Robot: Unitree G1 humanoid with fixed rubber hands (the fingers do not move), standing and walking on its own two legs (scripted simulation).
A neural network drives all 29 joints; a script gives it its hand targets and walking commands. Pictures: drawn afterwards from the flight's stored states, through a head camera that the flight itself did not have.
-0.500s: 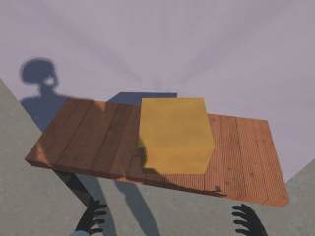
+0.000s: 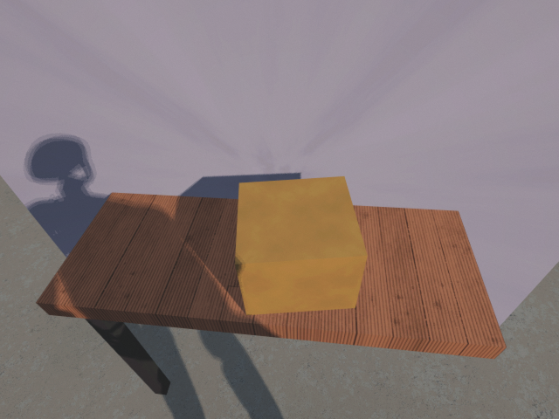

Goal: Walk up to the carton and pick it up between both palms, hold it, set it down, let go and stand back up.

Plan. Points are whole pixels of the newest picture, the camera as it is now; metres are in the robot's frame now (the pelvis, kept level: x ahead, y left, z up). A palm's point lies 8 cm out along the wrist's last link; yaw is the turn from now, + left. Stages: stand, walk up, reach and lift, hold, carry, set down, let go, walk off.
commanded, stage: stand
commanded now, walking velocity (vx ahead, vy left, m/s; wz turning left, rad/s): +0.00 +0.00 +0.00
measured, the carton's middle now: (296, 244) +0.43 +0.01 -0.03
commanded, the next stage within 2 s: none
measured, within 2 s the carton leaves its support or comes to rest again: neither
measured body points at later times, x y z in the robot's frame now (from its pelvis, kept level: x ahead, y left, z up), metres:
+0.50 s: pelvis -0.03 +0.02 +0.00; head -0.06 +0.01 +0.45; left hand -0.01 +0.23 -0.15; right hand -0.08 -0.19 -0.17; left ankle -0.01 +0.13 -0.73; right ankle +0.00 -0.13 -0.73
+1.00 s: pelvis -0.06 +0.03 +0.00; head -0.09 +0.01 +0.45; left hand -0.07 +0.22 -0.16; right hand -0.11 -0.18 -0.17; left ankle -0.01 +0.13 -0.73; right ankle +0.00 -0.13 -0.73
